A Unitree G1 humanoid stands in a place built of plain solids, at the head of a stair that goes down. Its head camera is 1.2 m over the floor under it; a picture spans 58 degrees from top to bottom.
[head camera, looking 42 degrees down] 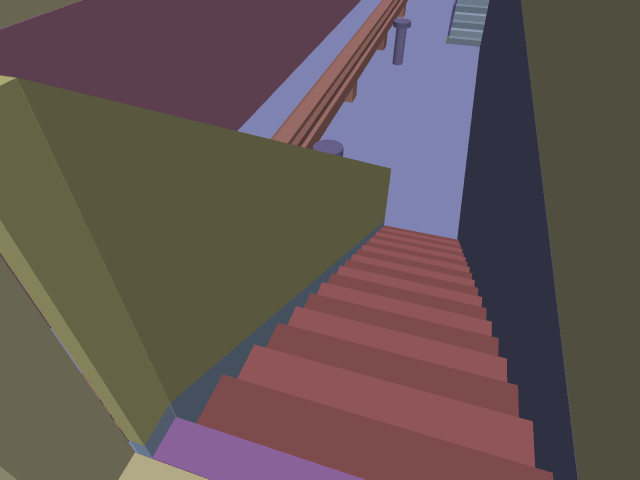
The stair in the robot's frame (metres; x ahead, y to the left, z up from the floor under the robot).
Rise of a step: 0.15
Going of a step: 0.24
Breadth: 1.07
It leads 17 degrees to the right of straight ahead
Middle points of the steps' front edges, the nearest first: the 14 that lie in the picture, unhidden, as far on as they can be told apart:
0.65 -0.17 -0.15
0.87 -0.24 -0.30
1.10 -0.31 -0.45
1.32 -0.38 -0.60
1.54 -0.45 -0.76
1.77 -0.52 -0.91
1.99 -0.60 -1.06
2.22 -0.67 -1.21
2.44 -0.74 -1.36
2.67 -0.81 -1.51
2.89 -0.88 -1.67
3.12 -0.95 -1.82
3.34 -1.02 -1.97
3.57 -1.09 -2.12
